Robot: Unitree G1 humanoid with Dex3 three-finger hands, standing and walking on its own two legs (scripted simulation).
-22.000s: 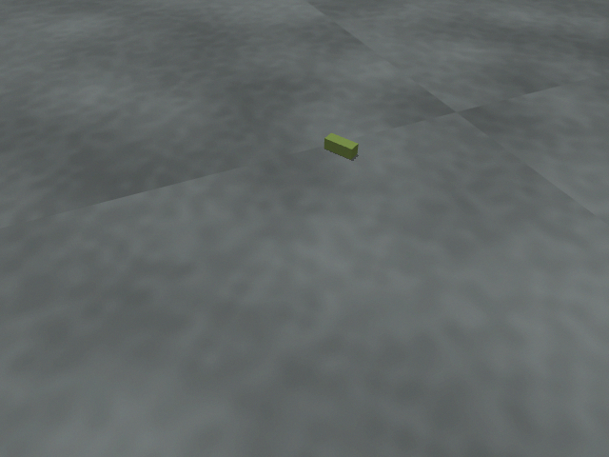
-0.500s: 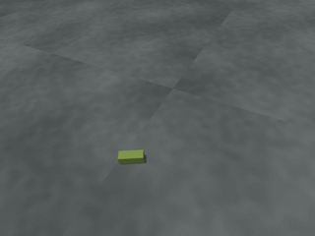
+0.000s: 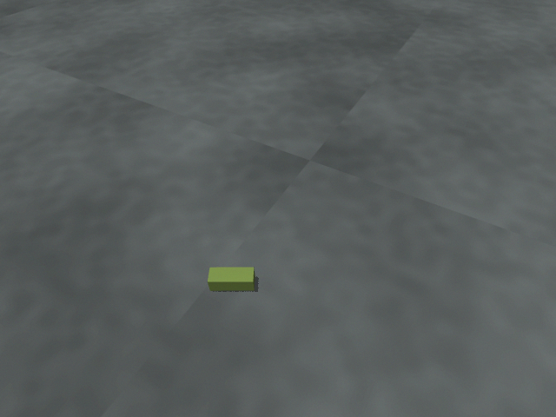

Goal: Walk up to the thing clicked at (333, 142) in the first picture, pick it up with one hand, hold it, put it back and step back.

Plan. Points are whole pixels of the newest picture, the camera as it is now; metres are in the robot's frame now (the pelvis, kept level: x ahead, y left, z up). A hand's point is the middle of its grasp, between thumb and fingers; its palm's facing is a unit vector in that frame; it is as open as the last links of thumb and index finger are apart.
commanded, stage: walk up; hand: left
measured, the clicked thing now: (232, 278) +0.78 +0.25 -0.73
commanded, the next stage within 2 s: stand in 0.40 s
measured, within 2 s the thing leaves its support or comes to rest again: neither
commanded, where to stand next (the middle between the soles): +0.39 +0.01 m, yaw +0 degrees
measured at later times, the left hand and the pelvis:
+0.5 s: hand out of the picture +0.08 +0.26 -0.14, palm faces -0.01 -0.94 -0.34, open 7.4 cm; pelvis +0.00 +0.00 +0.01, yaw +0 degrees
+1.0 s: hand out of the picture +0.06 +0.24 -0.14, palm faces -0.06 -0.94 -0.34, open 7.4 cm; pelvis -0.01 -0.01 +0.02, yaw -1 degrees
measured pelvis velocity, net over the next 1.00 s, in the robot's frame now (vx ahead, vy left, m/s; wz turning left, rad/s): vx -0.01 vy -0.01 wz -0.01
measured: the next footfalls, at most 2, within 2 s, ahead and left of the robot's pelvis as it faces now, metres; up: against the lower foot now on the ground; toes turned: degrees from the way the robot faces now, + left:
left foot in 1.72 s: +0.18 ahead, +0.16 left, +0.00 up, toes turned +5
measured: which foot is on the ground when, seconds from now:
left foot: down 0.00-1.00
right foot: down 0.00-1.00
